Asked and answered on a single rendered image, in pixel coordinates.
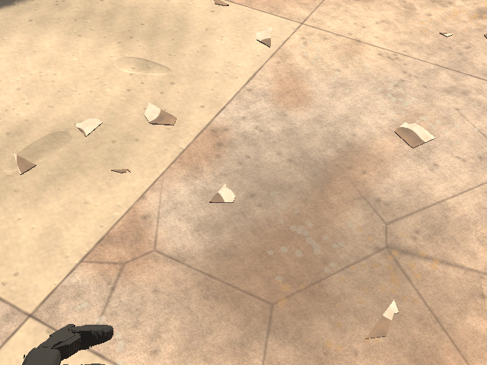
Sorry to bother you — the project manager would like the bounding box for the robot left hand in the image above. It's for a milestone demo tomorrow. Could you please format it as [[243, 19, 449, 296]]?
[[22, 324, 113, 365]]

